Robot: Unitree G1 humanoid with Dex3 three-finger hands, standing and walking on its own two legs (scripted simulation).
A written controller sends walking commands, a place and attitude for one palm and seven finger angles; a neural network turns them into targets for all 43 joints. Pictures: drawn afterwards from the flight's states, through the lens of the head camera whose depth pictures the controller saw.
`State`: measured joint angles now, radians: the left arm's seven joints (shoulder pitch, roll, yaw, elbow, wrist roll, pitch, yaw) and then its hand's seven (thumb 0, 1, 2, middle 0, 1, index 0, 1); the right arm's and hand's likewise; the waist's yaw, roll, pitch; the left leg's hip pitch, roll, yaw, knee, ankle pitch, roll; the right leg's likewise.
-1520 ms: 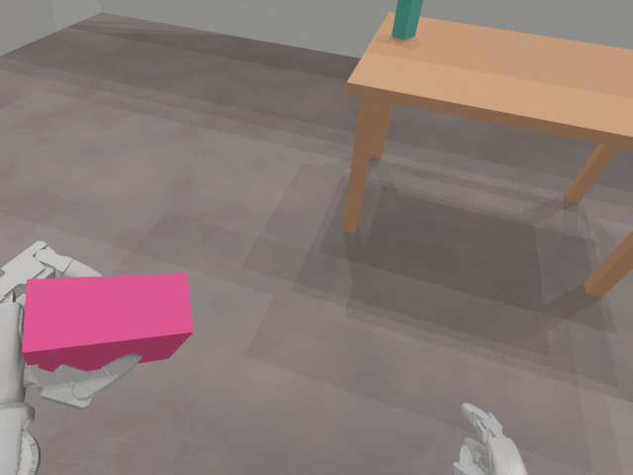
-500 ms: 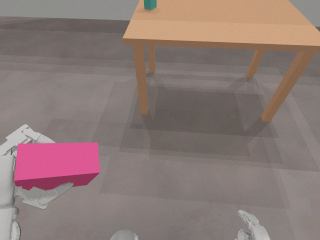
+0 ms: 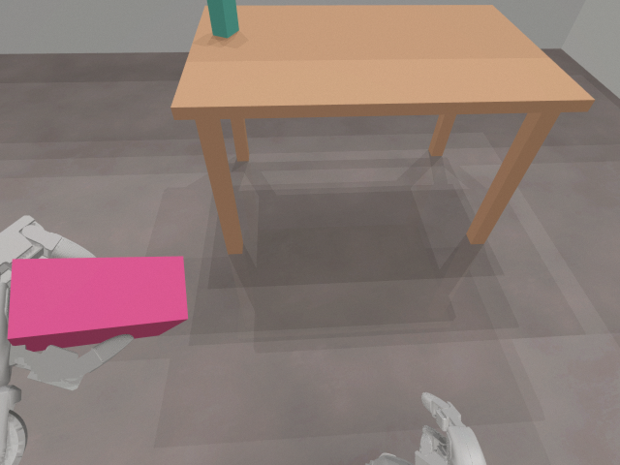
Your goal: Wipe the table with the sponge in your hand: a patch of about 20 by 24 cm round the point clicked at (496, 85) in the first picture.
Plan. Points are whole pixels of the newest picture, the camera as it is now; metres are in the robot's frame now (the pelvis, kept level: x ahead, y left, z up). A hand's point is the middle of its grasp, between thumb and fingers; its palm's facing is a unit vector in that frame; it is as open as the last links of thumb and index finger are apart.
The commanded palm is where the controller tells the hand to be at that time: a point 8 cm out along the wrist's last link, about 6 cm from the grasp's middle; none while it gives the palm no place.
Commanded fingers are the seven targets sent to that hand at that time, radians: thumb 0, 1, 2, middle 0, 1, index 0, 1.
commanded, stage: walk to a spot facing it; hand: left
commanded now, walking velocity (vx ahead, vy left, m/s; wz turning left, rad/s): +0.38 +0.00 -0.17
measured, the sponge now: (125, 303) +0.23 +0.20 +0.16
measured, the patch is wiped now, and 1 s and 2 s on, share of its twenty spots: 0.00 0.00 0.00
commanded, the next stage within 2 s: turn to face it in 0.72 s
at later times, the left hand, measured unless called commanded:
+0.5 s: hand (178, 166) +0.39 +0.19 +0.19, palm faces +0.37 -0.80 -0.48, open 10.1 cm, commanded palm +0.34 +0.24 +0.18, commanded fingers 0.00 0.10 1.30 -1.20 -1.60 -1.20 -1.60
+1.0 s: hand (220, 115) +0.53 +0.17 +0.18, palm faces +0.45 -0.74 -0.51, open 10.1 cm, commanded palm +0.48 +0.19 +0.18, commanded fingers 0.00 0.10 1.30 -1.20 -1.60 -1.20 -1.60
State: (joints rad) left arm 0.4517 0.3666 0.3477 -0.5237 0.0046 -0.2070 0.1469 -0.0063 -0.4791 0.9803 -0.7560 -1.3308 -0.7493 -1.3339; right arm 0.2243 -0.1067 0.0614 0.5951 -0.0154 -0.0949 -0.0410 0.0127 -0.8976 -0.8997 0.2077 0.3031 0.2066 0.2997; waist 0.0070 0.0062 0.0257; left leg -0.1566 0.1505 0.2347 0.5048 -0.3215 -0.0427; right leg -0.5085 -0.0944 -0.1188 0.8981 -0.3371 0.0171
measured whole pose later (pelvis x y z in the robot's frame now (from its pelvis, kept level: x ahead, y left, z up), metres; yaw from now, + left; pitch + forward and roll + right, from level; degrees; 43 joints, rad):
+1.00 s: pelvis +0.31 -0.08 -0.01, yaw -3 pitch -1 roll +0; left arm 0.44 0.38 0.40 -0.44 -0.01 -0.21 0.15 -0.01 -0.48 0.98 -0.76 -1.33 -0.75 -1.34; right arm 0.21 -0.15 0.03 0.61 0.01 -0.08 -0.04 0.01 -0.89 -0.90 0.21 0.30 0.21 0.30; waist 0.06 0.08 0.05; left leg -0.25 0.17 0.17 0.62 -0.33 -0.06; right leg -0.33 -0.03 -0.17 0.57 -0.22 0.01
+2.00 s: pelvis +0.28 -0.08 -0.01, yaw -18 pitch +0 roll -2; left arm 0.44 0.34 0.30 -0.46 -0.01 -0.16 0.15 -0.01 -0.48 0.99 -0.75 -1.34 -0.74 -1.34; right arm 0.22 -0.17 0.03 0.61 0.00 -0.04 -0.03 0.01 -0.90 -0.90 0.21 0.30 0.21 0.30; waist -0.01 0.05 0.03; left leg -0.38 0.13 0.09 0.74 -0.40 -0.02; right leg -0.21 -0.01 -0.14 0.53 -0.31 -0.02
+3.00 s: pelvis +0.43 -0.14 +0.00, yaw -17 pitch +1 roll +2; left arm 0.54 0.40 0.38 -0.63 -0.02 -0.24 0.17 -0.01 -0.48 0.99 -0.75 -1.34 -0.74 -1.35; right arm 0.20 -0.26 -0.06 0.58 0.00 -0.04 -0.05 0.01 -0.90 -0.90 0.20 0.30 0.20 0.30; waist 0.00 -0.04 0.09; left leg -0.42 0.07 0.18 0.60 -0.23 -0.01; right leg -0.14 -0.08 -0.17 0.49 -0.36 -0.02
